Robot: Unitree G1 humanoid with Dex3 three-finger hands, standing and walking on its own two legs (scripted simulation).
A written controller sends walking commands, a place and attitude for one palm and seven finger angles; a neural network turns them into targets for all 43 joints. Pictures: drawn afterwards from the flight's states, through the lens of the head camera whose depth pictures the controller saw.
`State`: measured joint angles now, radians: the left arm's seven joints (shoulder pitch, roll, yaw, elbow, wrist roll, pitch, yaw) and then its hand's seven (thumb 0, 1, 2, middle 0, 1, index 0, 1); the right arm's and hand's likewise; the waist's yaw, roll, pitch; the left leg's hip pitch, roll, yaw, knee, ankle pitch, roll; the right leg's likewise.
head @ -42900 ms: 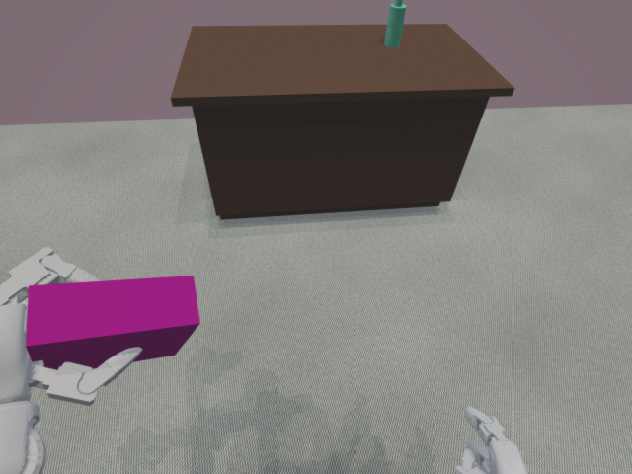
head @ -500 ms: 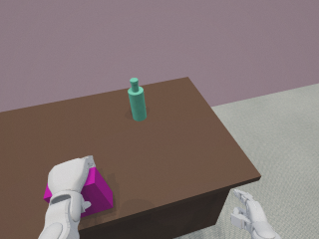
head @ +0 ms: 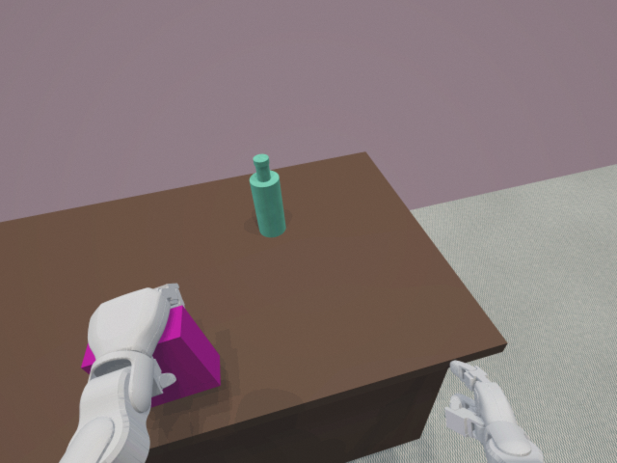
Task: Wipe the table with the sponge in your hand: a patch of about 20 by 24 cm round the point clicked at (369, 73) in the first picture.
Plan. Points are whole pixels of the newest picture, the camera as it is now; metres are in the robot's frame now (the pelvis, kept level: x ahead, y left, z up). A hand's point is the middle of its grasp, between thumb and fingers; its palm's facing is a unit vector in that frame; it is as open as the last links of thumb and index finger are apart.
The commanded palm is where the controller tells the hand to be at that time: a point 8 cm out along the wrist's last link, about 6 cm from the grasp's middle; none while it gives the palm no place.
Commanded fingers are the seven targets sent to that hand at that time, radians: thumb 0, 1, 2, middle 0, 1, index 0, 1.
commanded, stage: lift the sponge slowly off the table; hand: left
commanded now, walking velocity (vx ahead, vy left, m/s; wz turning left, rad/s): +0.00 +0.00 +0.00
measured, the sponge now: (166, 368) +0.22 +0.25 +0.01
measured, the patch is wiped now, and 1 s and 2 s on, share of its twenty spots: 1.00 1.00 1.00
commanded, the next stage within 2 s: bring the sponge back beside the body in 0.34 s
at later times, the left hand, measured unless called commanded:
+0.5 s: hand (146, 338) +0.22 +0.25 +0.08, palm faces +0.05 -0.18 -0.98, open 9.2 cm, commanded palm +0.19 +0.25 +0.15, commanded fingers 0.00 0.10 1.30 -1.20 -1.60 -1.20 -1.60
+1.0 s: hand (122, 342) +0.20 +0.27 +0.09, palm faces +0.07 -0.15 -0.99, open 9.2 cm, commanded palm +0.17 +0.27 +0.16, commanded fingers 0.00 0.10 1.30 -1.20 -1.60 -1.20 -1.60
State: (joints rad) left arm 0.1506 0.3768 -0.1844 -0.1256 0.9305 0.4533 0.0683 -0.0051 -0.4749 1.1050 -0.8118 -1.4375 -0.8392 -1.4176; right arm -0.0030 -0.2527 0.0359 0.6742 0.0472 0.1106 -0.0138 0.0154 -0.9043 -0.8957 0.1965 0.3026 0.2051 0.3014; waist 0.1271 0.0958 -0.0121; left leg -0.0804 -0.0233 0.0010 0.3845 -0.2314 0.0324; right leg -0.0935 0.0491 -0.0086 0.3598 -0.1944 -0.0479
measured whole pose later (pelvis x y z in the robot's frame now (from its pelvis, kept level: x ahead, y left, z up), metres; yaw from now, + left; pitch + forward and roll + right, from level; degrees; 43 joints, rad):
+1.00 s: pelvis -0.01 +0.00 +0.00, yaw +0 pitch -5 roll +0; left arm 0.21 0.45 -0.10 -0.26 0.90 0.44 0.00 0.00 -0.47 1.10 -0.81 -1.44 -0.84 -1.42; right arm 0.00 -0.26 0.05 0.67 0.04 0.10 -0.02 0.02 -0.90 -0.90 0.20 0.30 0.20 0.30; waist 0.13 0.10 0.00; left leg -0.07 -0.02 0.00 0.38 -0.22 0.03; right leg -0.08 0.05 -0.01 0.35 -0.18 -0.05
